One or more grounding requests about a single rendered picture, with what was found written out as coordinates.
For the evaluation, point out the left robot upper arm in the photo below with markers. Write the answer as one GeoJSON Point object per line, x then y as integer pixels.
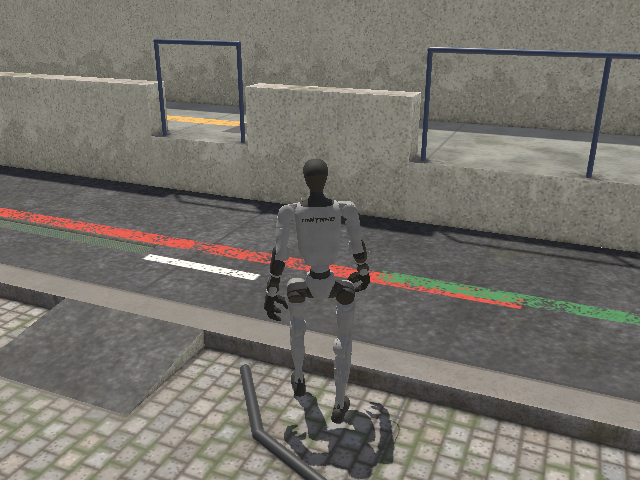
{"type": "Point", "coordinates": [285, 214]}

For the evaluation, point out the robot left shin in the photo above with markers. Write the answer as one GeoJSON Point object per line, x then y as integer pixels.
{"type": "Point", "coordinates": [297, 352]}

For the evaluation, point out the robot right hand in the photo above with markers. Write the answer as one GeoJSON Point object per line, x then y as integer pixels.
{"type": "Point", "coordinates": [355, 277]}

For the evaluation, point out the robot left hand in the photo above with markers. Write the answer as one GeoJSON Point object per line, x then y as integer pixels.
{"type": "Point", "coordinates": [271, 308]}

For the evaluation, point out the right robot upper arm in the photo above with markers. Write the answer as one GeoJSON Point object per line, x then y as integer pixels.
{"type": "Point", "coordinates": [348, 210]}

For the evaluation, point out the robot left forearm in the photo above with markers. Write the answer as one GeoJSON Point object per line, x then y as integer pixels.
{"type": "Point", "coordinates": [275, 275]}

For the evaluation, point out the robot right forearm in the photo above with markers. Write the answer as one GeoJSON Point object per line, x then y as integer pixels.
{"type": "Point", "coordinates": [361, 261]}

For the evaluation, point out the humanoid robot torso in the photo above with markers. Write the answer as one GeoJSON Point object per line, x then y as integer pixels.
{"type": "Point", "coordinates": [318, 234]}

